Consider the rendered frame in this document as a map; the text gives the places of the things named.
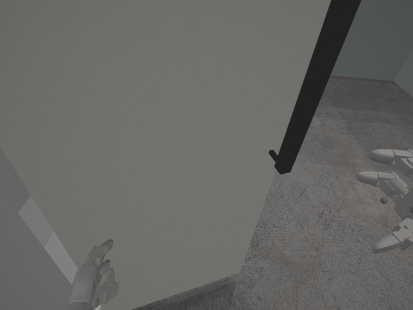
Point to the handle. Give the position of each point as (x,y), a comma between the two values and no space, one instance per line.
(333,33)

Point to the robot right hand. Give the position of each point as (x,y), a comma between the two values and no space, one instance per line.
(394,187)

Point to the robot left hand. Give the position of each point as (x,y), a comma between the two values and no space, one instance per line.
(88,276)

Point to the fridge door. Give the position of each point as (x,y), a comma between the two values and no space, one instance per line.
(149,122)

